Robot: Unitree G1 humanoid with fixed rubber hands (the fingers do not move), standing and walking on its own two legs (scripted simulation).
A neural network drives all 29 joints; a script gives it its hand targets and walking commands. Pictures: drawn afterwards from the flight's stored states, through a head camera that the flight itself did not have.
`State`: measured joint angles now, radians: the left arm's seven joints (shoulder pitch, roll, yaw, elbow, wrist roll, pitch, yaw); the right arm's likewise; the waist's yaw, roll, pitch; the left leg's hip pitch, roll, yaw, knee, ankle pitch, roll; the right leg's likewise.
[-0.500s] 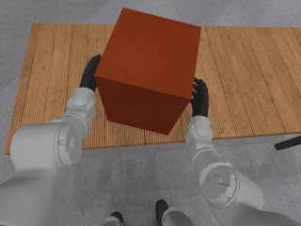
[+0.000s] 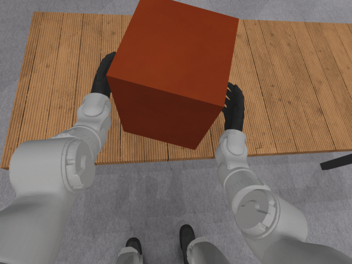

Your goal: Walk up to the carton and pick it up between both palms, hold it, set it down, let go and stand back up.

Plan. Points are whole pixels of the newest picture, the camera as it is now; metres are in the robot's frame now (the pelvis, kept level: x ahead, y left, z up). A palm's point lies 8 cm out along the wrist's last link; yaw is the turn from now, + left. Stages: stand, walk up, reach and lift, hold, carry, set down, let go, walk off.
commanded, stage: reach and lift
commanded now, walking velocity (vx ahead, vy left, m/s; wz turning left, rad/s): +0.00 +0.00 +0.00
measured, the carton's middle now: (173, 83) +0.52 -0.05 -0.02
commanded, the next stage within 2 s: none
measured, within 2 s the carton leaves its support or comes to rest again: leaves its support in 1.56 s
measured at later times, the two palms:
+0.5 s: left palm (103, 90) +0.50 +0.11 +0.00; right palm (232, 123) +0.41 -0.17 -0.02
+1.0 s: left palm (102, 94) +0.49 +0.11 +0.01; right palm (232, 127) +0.40 -0.17 -0.02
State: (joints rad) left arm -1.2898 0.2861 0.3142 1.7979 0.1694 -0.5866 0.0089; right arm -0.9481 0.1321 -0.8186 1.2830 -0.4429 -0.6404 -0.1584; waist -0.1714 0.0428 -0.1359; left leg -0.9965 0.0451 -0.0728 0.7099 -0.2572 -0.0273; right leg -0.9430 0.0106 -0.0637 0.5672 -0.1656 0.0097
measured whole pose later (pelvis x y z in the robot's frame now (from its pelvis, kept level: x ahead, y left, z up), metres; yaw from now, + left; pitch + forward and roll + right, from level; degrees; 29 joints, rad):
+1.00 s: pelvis +0.01 -0.01 +0.00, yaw -1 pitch +31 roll -4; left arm -1.20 0.25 0.10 1.83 -0.02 -0.65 0.06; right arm -0.93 0.06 -0.56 1.53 -0.24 -0.74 -0.20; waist -0.13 0.09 -0.20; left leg -1.00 0.07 -0.07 0.77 -0.31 -0.04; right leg -0.95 0.03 -0.07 0.63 -0.21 -0.01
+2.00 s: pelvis -0.01 +0.01 +0.02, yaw +0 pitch +6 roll -2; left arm -1.18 0.14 0.06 1.51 -0.16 -0.04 0.13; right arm -0.83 0.08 -0.40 0.87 -0.09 0.32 -0.30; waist -0.16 0.09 -0.22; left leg -0.48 -0.01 -0.11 0.70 -0.32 -0.01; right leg -0.47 0.01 0.03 0.60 -0.24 0.04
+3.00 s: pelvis +0.02 +0.00 +0.04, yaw +2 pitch -3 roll -2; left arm -0.63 -0.08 0.23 0.50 0.26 0.44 0.12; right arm -0.60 0.00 -0.14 0.67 0.12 0.29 -0.29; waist -0.10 -0.03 -0.05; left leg -0.12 0.01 -0.13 0.40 -0.22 -0.03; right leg -0.07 0.00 0.00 0.26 -0.12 0.03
